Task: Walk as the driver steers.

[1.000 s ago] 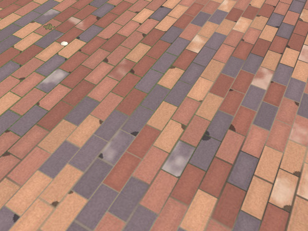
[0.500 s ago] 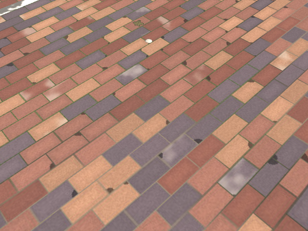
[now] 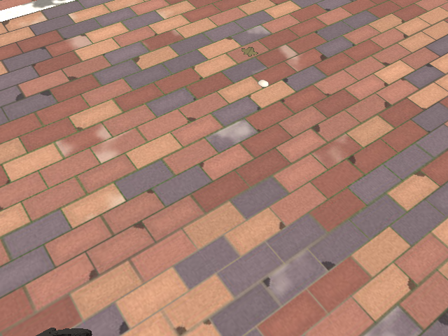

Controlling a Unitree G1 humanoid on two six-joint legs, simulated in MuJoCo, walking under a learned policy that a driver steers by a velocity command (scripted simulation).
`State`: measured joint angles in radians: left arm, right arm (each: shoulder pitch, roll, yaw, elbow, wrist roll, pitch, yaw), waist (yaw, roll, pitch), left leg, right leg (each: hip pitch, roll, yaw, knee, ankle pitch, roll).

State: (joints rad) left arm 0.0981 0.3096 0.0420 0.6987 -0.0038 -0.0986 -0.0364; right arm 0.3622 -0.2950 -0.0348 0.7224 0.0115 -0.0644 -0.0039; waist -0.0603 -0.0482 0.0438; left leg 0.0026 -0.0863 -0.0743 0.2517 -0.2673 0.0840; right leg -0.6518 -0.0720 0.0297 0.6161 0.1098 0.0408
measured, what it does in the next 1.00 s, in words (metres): walks ahead, turning right: right foot, then left foot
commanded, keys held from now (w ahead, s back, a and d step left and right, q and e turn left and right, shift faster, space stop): w+e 1.00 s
